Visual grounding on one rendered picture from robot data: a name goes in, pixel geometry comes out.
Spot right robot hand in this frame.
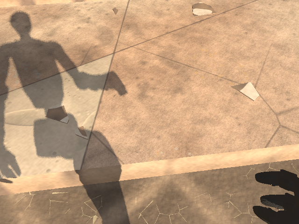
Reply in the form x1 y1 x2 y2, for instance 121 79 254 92
252 169 299 224

